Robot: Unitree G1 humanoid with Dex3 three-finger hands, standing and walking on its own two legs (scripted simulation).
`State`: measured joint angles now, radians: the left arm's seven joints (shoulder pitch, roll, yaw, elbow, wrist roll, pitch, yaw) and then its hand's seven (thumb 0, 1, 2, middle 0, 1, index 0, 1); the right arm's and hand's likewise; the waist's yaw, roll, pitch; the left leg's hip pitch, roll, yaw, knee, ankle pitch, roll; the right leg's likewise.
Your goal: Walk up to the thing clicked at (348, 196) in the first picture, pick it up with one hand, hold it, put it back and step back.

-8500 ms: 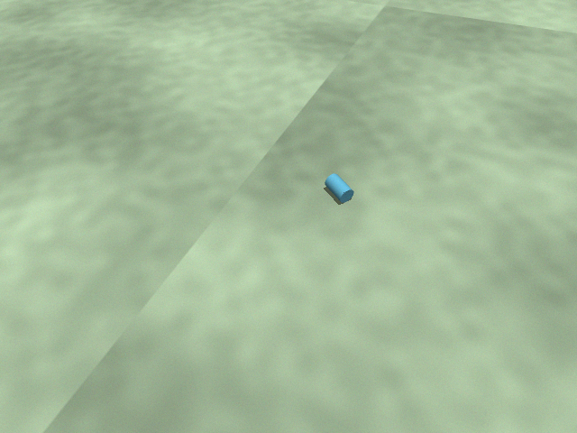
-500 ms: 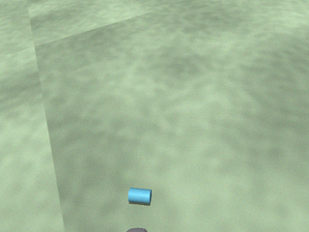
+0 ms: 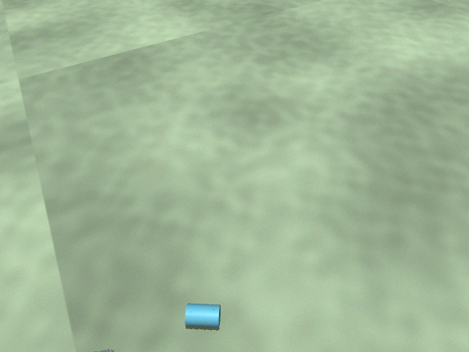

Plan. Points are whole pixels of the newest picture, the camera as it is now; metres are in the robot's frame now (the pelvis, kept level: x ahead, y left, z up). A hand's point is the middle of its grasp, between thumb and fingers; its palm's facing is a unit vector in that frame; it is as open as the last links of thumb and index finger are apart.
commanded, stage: stand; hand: left
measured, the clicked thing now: (203, 315) +0.39 +0.16 -0.73
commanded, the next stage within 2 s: none
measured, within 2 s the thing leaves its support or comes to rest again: neither
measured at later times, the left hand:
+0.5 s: hand out of the picture +0.07 +0.25 -0.15, palm faces -0.01 -0.94 -0.33, open 7.4 cm
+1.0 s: hand out of the picture +0.08 +0.23 -0.15, palm faces +0.00 -0.94 -0.34, open 7.4 cm
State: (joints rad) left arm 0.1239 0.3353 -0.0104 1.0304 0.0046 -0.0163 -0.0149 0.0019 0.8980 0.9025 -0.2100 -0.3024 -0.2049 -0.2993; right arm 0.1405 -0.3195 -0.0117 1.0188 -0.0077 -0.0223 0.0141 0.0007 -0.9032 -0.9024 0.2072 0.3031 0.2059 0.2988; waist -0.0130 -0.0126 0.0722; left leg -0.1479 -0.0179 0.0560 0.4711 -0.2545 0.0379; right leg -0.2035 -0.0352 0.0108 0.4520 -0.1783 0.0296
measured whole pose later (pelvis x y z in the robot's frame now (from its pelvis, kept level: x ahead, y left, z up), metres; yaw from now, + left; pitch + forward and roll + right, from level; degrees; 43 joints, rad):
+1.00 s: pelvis +0.02 -0.02 +0.01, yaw +2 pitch -2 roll +0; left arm 0.11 0.35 -0.01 1.14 0.01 -0.02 0.00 0.00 0.90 0.90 -0.21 -0.30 -0.20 -0.30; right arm 0.08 -0.34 -0.01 1.16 -0.01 -0.01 0.02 0.00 -0.90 -0.90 0.21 0.30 0.20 0.30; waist 0.00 0.00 0.05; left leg -0.09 -0.01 0.01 0.30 -0.18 0.01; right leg -0.14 -0.03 -0.04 0.31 -0.14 0.01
